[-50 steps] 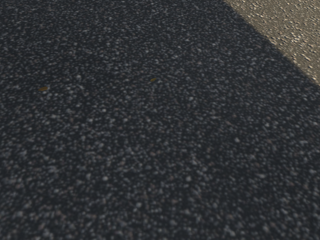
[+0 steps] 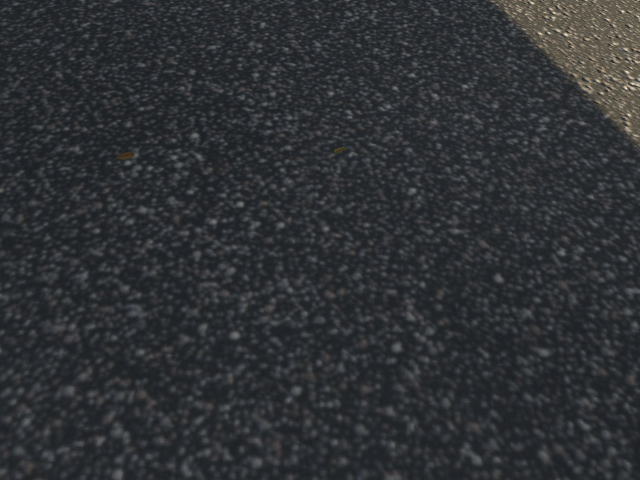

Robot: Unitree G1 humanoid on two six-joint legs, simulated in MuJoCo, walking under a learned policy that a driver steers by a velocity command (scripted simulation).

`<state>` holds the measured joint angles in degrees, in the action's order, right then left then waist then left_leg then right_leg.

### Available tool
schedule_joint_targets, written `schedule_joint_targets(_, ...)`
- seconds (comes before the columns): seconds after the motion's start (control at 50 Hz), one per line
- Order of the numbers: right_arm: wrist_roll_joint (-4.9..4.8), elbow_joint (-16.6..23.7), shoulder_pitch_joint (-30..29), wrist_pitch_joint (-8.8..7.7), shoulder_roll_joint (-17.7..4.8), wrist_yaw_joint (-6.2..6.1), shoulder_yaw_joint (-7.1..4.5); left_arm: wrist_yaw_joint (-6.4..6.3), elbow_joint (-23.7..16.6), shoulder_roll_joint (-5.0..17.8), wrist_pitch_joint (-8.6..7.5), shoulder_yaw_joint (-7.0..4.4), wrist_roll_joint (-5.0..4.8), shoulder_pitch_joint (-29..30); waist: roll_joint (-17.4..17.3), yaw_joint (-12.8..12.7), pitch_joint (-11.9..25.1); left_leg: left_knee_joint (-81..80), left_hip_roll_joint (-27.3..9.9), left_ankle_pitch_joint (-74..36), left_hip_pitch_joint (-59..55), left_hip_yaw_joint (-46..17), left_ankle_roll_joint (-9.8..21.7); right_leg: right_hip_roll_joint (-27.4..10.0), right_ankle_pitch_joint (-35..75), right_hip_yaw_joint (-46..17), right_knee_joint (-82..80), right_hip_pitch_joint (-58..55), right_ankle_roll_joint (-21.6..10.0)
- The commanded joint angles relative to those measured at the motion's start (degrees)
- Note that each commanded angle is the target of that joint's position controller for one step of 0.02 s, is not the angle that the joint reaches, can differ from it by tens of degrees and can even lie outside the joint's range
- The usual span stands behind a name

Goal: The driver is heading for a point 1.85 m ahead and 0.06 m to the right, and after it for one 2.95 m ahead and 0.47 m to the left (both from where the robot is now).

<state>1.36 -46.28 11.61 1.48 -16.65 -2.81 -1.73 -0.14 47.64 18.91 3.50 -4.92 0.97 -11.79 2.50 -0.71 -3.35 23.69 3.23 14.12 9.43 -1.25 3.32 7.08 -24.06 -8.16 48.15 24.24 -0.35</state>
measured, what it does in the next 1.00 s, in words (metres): steps on the spot: right foot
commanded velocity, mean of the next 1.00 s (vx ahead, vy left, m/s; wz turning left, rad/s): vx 0.11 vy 0.00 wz -0.14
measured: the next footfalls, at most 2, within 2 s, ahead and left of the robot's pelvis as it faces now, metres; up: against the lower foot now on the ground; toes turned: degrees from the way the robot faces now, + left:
right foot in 0.38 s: +0.00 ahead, -0.12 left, +0.00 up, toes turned -15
left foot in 1.10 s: +0.24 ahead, +0.09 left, +0.00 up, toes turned +3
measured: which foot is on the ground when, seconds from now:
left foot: down 0.00-0.38, up 0.40-1.00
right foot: up 0.00-0.36, down 0.38-1.00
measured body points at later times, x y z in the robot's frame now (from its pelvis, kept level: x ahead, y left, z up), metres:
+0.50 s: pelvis -0.01 -0.04 +0.00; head +0.01 -0.08 +0.44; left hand +0.20 +0.19 -0.10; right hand -0.01 -0.33 -0.14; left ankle -0.02 +0.09 -0.68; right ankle -0.03 -0.11 -0.74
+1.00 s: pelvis +0.08 -0.03 +0.00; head +0.10 -0.02 +0.45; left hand +0.09 +0.26 -0.14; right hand +0.21 -0.30 -0.11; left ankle +0.16 +0.09 -0.71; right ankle -0.03 -0.11 -0.74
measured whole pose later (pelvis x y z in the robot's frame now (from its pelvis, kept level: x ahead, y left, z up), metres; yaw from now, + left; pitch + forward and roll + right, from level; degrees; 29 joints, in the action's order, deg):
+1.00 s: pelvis +0.08 -0.03 +0.00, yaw -4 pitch +1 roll -1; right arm 1.9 -45.3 7.8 1.5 -15.9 4.3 -3.0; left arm -0.4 53.1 16.9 -3.7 -3.0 2.0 -22.1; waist 0.2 -3.6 -1.5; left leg 41.8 -3.1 15.0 27.8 2.2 2.4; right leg 0.2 -16.8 10.2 13.5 -2.7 -1.3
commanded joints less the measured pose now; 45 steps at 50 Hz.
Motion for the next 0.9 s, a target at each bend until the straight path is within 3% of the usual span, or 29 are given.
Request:
schedule_joint_targets(0.02,-0.02,5.23,-4.96,-1.26,-6.08,-0.17,-0.88,0.64,-1.3,5.94,0.22,-1.69,0.47,-3.39,-8.91,-2.2,1.23,-8.33,-15.88,-20.01,-0.79,-9.69,7.21,-2.57,-0.29,2.4,16.94,4.62,0.93)
schedule_joint_targets(0.06,0.01,4.57,-1.85,-1.3,-6.52,-0.19,-0.97,1.53,-1.64,5.26,0.57,-1.22,0.25,-2.02,-9.62,-0.35,1.79,-6.16,-14.76,-27.73,-5.3,-6.15,7.2,-3.12,0.12,4.21,15.9,6.65,2.36)
schedule_joint_targets(0.16,0.09,2.69,4.15,-1.13,-8.26,0.13,-1.89,2.49,-4.42,3.82,1.08,-0.24,-0.27,3.57,-10.49,3.28,2.39,-4.02,-17.97,-32.34,-12.55,-4.9,9.09,-4.91,-1.34,6.62,7.43,7.95,3.38)
schedule_joint_targets(0.28,0.31,2.71,2.46,-1.21,-9.72,1.39,-2.76,2.82,-6.91,2.4,1.08,0.57,-0.98,5.06,-12.29,2.81,3.5,-1.01,-19.13,-34.3,-6.96,-0.19,8.19,-5.6,-2.23,11.46,-4.56,-2.91,0.69)
schedule_joint_targets(0.34,-0.24,2.71,1.13,-0.89,-10.41,1.71,-3.26,2.65,-7.37,2.24,0.58,0.54,-0.87,3.28,-11.82,1.13,4.47,3.87,-19.26,-30.55,-4.65,1.75,5.86,-4.87,2.29,13.01,-15.03,-9.18,-1.17)
schedule_joint_targets(0.36,-0.61,2.53,0.9,-0.72,-10.33,1.7,-3.36,2.27,-6.92,2.45,-0.02,0.45,-0.25,1.15,-9.25,-0.7,5.25,8.65,-18.12,-24.94,-1.19,3.97,3.3,-4.48,9.65,12.13,-23.08,-14.76,-2.08)
schedule_joint_targets(0.38,-0.42,2.51,2.85,-0.63,-8.99,1.85,-3.12,1.54,-6.5,6.16,-0.93,-0.51,0.7,-1.64,0.0,-1.94,7.06,19.81,-14.79,-12.79,6.98,7.78,-0.45,-10.27,14.66,1.43,-30.57,-23.18,-3.94)
schedule_joint_targets(0.4,0.43,6.51,2.68,-0.19,-3.04,2.05,-1.53,1.15,-8.16,15.22,-1.68,-2.2,0.18,-2.14,14.36,0.14,6.78,32.4,-4.22,23.38,24.01,10.13,-4.83,-28.74,42.56,-22.97,-29.94,-29.03,-11.48)
schedule_joint_targets(0.42,0.6,6.52,-0.9,0.71,-5.56,1.06,-1.68,0.98,-6.63,14.1,-1.59,-2.73,-1.02,-7.43,7.35,-5.03,10.01,39.75,-3.76,24.52,23.01,1.35,-4.76,-30.07,44.52,-21.11,-29.15,-26.01,-18.45)
schedule_joint_targets(0.44,-0.19,5.99,-1.05,1.16,-6.11,1.06,-1.9,0.63,-6.53,10.35,-1.47,-1.52,-0.91,-4.62,4.54,-2.45,5.84,42.06,-5.2,19.85,23.55,-0.03,-4.55,-26.64,40.17,-15.68,-29.66,-22.89,-18.09)
schedule_joint_targets(0.46,-0.85,4.64,-0.28,1.04,-6.24,1.4,-1.97,0.17,-7.24,5.9,-1.28,-0.1,-0.78,0.97,2.63,-0.13,2.69,39.75,-6.45,14.25,21.82,-0.67,-4.34,-22.45,35.71,-9.87,-31.05,-19.14,-15.29)
schedule_joint_targets(0.48,-0.65,3.61,0.67,0.92,-6.67,1.73,-2.14,-0.25,-7.81,3.49,-1.27,0.88,-0.61,4.66,3.14,1.45,2.23,37.08,-6.77,10.69,20.03,-0.29,-4.38,-19.19,34.75,-6.32,-31.59,-18.6,-12.61)
schedule_joint_targets(0.5,-0.02,2.14,2.81,1.14,-6.82,2.18,-2.18,-0.64,-7.78,2.17,-1.52,1.55,-0.56,5.47,4.2,1.83,3.4,36.74,-6.18,8.24,16.99,0.76,-4.69,-17.35,39.1,-3.19,-31.46,-18.34,-11.84)
schedule_joint_targets(0.54,-0.32,0.19,5.09,1.76,-5.18,2.93,-1.71,-0.79,-6.54,0.4,-2.43,2.84,-0.16,4.65,2.45,2.22,5.7,33.2,-5.4,6.59,11.91,0.24,-5.02,-16.92,42.0,0.28,-31.66,-18.35,-10.85)
schedule_joint_targets(0.58,-0.81,-0.83,4.76,2.23,-3.56,3.26,-1.13,-1.12,-4.63,0.62,-3.13,3.47,0.4,3.39,2.48,1.49,4.37,26.01,-4.64,6.58,9.27,-1.13,-5.12,-17.16,36.79,1.64,-32.82,-17.99,-9.72)
schedule_joint_targets(0.64,0.25,-0.3,1.56,1.91,-6.24,3.5,-1.89,-1.2,-1.89,6.24,-2.74,1.8,0.83,-2.11,5.41,-2.13,1.21,25.55,-2.91,7.96,15.57,-0.78,-4.07,-19.44,4.6,-4.01,-38.9,-20.97,-10.9)
schedule_joint_targets(0.68,0.36,0.38,-0.68,1.26,-6.94,3.93,-2.43,-1.25,-1.13,6.18,-2.99,1.56,0.7,-3.51,3.91,-2.56,-2.32,26.73,-3.52,7.77,22.59,-2.39,-3.51,-22.16,-5.57,-7.75,-42.3,-23.5,-11.96)
schedule_joint_targets(0.76,0.47,0.36,-1.26,-0.32,-4.61,4.59,-2.47,-1.64,-0.1,4.55,-5.44,1.38,0.65,-4.72,0.51,-1.83,-2.75,27.94,-5.1,5.27,28.37,-2.47,-3.06,-23.72,-3.25,-5.85,-43.83,-27.91,-12.76)
schedule_joint_targets(0.9,0.49,3.92,-6.95,-0.83,-2.5,6.53,-2.02,-0.76,1.83,4.27,-7.66,0.79,0.81,-8.3,1.48,-2.9,-2.68,22.21,-7.0,1.21,28.95,0.96,-2.2,-24.28,2.92,2.76,-43.37,-27.19,-12.24)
